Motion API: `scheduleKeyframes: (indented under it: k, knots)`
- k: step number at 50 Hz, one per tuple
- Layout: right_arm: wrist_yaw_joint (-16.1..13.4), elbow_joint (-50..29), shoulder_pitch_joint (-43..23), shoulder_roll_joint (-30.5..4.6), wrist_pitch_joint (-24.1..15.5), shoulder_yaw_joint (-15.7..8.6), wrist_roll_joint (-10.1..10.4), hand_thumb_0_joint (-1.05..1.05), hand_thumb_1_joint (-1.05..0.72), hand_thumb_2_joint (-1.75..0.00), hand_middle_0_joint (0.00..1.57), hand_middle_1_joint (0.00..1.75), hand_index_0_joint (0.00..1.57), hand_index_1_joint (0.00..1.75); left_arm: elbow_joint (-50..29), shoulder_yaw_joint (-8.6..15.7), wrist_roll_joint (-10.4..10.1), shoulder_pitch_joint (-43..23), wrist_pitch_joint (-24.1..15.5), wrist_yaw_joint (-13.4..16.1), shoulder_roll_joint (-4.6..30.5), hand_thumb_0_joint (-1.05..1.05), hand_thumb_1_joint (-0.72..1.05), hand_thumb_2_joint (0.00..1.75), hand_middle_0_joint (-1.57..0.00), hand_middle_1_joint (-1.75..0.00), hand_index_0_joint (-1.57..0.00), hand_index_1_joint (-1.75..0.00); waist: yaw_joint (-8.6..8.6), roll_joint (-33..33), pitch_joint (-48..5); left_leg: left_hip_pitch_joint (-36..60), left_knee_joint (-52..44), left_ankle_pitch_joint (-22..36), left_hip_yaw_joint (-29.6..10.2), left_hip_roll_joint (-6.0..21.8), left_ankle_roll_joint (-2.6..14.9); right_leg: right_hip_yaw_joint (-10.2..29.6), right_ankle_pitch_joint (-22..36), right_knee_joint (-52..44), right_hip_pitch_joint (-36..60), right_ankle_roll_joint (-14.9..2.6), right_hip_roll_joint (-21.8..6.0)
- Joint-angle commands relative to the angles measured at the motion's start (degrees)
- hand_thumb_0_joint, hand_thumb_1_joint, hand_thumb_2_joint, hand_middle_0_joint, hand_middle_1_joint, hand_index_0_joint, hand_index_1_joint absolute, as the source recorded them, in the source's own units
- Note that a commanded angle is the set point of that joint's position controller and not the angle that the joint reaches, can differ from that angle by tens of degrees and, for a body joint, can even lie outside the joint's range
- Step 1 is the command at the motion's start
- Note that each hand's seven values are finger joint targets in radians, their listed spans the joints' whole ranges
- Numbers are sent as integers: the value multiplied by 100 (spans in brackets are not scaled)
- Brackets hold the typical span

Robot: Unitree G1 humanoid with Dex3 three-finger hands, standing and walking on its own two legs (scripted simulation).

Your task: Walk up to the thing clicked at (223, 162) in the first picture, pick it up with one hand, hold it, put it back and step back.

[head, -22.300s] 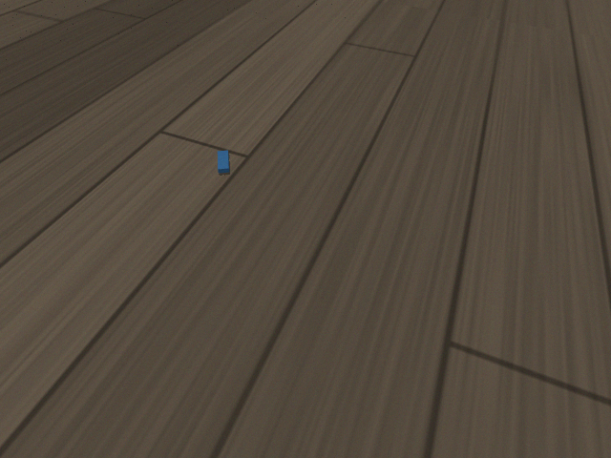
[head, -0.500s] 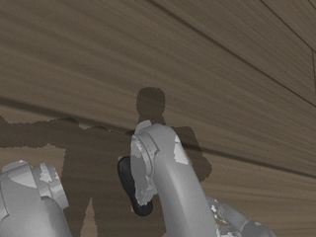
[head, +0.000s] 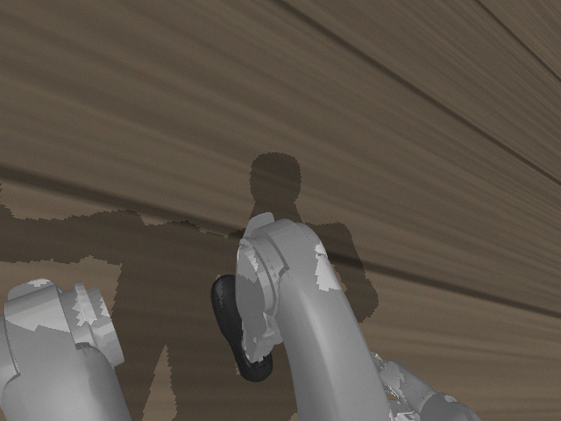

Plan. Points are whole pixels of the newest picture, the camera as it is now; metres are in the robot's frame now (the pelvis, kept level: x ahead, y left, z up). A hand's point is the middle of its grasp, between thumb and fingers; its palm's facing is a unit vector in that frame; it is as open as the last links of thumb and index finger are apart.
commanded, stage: close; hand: left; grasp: from above
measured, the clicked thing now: out of the picture +0.43 +0.33 -0.29
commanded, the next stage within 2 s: settle in 0.12 s
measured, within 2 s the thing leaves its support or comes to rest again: leaves its support in 0.62 s
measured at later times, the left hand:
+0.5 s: hand out of the picture +0.42 +0.33 -0.25, palm faces -0.43 -0.15 -0.89, open 8.3 cm
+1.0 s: hand out of the picture +0.41 +0.34 -0.17, palm faces -0.45 -0.10 -0.89, open 8.3 cm
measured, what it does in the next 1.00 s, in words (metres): stands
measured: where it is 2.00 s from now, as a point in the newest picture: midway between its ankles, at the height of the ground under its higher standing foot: (183, 387)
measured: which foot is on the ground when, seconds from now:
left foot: down 0.00-1.00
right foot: down 0.00-1.00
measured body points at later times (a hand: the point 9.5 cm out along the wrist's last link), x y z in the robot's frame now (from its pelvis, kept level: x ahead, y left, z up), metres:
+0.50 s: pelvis +0.00 +0.00 +0.00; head +0.27 +0.14 +0.34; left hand +0.44 +0.34 -0.20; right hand +0.08 -0.26 -0.05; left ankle +0.06 +0.12 -0.27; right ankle +0.13 -0.13 -0.27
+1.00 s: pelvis +0.01 +0.00 +0.02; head +0.23 +0.11 +0.40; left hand +0.43 +0.34 -0.12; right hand +0.12 -0.26 -0.07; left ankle +0.06 +0.12 -0.27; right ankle +0.13 -0.13 -0.27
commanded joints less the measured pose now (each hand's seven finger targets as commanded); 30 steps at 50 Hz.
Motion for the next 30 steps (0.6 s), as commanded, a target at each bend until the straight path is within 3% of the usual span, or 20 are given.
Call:
scheduleKeyframes:
  k: [1, 4, 8, 11, 12, 16, 18, 21, 24, 26, 27, 28, 29, 30]
  knots:
    - [-44, 8, 987, -1943, 10, -645, 36, 0, -89, -90, 20, 30, 20, 30, -368, 10, -108, -1023, 91, 145, 1227, 0, 54, 32, -92, -30, -92, -30, -245, 2788, -3457, 2565, -1824, 1051, 531, 184, -16, -700, 960, -1001, 1829, -535, 143]
    - [-33, 50, 953, -1941, 34, -675, 48, 0, -89, -90, 20, 30, 20, 30, -201, 120, -110, -867, 107, 144, 1222, 0, 55, 33, -94, -28, -93, -29, -214, 2802, -3472, 2639, -1876, 1208, 474, 181, -46, -737, 1065, -916, 1804, -543, 124]
    - [-9, 17, 974, -1953, 40, -673, 39, 0, -89, -90, 20, 30, 20, 30, -280, 43, -68, -1074, 102, 123, 1139, 0, 60, 30, -97, -26, -97, -26, -286, 2816, -3369, 2569, -1850, 1198, 474, 162, -26, -742, 1055, -917, 1677, -534, 107]
    - [11, 47, 935, -1916, 40, -616, 44, 0, -89, -90, 20, 30, 20, 30, -231, 132, -44, -1004, 93, 112, 1289, 0, 63, 31, -102, -22, -101, -24, -239, 2759, -3352, 2585, -1847, 1200, 452, 168, -39, -736, 1037, -870, 1688, -523, 86]
    - [-13, 23, 936, -1968, 53, -665, 41, 0, -90, -90, 20, 30, 20, 30, -191, 142, -37, -942, 108, 121, 1299, 0, 64, 35, -106, -30, -106, -31, -238, 2843, -3392, 2607, -1870, 1179, 517, 157, -34, -700, 1049, -938, 1815, -537, 114]
    - [24, -20, 993, -1967, 36, -694, 39, 0, -91, -90, 20, 30, 20, 30, -246, 114, -64, -997, 133, 37, 1243, 0, 71, 36, -111, -31, -111, -31, -267, 2982, -3462, 2683, -1852, 1233, 552, 141, -31, -690, 1108, -927, 1803, -532, 99]
    - [6, 19, 1024, -1990, 64, -727, 65, 0, -91, -90, 20, 30, 20, 30, -389, 321, -54, -830, 146, 54, 1464, 0, 72, 35, -112, -31, -112, -31, -97, 2975, -3557, 2669, -1943, 1283, 505, 136, -46, -701, 1067, -923, 1784, -547, 89]
    - [39, -8, 1148, -1951, 93, -771, 64, 0, -91, -90, 20, 30, 20, 30, -634, 482, -35, -866, 161, 11, 1523, 0, 72, 38, -113, -30, -113, -31, -40, 3171, -3809, 2836, -1888, 1543, 516, 134, -63, -710, 1263, -795, 1796, -558, 73]
    - [30, -29, 1078, -1916, 97, -849, 111, 0, -91, -90, 20, 30, 20, 30, -932, 522, -102, -1005, 159, -53, 1448, 0, 74, 40, -115, -30, -114, -32, -22, 3198, -3911, 2800, -1848, 1406, 583, 115, -48, -696, 1165, -857, 1772, -574, 67]
    - [39, 7, 1232, -1894, 98, -920, 123, 0, -91, -90, 20, 30, 20, 30, -1273, 596, -56, -1124, 158, -132, 1582, 0, 75, 40, -116, -30, -115, -32, -70, 3271, -3953, 2802, -1825, 1320, 671, 111, -16, -628, 1136, -882, 1820, -565, 70]
    - [32, -20, 1157, -1853, 97, -938, 167, 0, -91, -90, 20, 30, 20, 30, -1567, 550, -125, -1188, 136, -170, 1416, 0, 75, 40, -116, -30, -115, -32, 54, 3400, -4199, 2955, -1890, 1476, 660, 100, -50, -639, 1211, -873, 1821, -587, 59]
    - [44, 68, 1208, -1831, 88, -990, 165, 0, -91, -90, 20, 30, 20, 30, -1554, 617, -136, -1142, 147, -219, 1465, 0, 75, 39, -116, -31, -115, -32, 25, 3457, -4256, 3030, -1797, 1513, 700, 105, -47, -623, 1246, -858, 1796, -589, 58]
    - [56, 6, 1151, -1800, 74, -1000, 195, 0, -91, -90, 20, 30, 20, 30, -1899, 483, -204, -1254, 114, -284, 1220, 0, 76, 38, -116, -30, -115, -31, 89, 3543, -4412, 3091, -1850, 1582, 679, 85, -62, -644, 1252, -861, 1729, -597, 40]
    - [52, 67, 1239, -1756, 98, -1065, 240, 0, -91, -90, 20, 30, 20, 30, -1917, 596, -251, -1008, 136, -300, 1291, 0, 74, 39, -115, -30, -114, -31, 139, 3587, -4555, 3223, -1915, 1622, 698, 105, -58, -607, 1314, -885, 1885, -591, 51]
